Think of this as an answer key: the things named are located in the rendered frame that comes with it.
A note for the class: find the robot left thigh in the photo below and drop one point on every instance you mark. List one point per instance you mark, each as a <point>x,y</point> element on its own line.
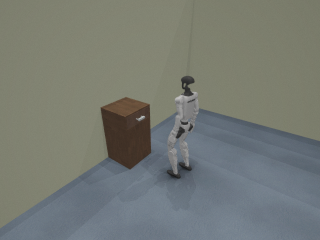
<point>178,135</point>

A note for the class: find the handle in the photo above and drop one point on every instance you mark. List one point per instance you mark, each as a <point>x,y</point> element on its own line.
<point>141,118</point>

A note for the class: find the robot right hand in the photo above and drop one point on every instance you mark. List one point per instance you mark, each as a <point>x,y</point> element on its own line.
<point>193,124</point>

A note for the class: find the cabinet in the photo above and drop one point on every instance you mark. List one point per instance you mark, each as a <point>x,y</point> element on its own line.
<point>126,146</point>

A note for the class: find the robot left forearm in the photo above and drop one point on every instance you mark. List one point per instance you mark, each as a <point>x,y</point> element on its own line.
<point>176,126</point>

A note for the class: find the robot left hand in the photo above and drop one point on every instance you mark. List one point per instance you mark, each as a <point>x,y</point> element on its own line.
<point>172,140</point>

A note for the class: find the robot right forearm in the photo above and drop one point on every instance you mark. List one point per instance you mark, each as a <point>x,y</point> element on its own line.
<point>194,116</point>

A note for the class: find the drawer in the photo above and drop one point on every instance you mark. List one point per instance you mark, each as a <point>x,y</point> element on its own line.
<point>132,119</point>

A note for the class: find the right robot foot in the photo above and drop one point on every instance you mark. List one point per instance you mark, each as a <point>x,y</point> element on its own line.
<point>189,168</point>

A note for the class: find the left robot upper arm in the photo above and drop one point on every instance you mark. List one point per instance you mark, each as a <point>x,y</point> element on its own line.
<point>179,106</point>

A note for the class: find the right robot upper arm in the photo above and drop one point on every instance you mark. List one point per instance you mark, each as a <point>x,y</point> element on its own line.
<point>196,104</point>

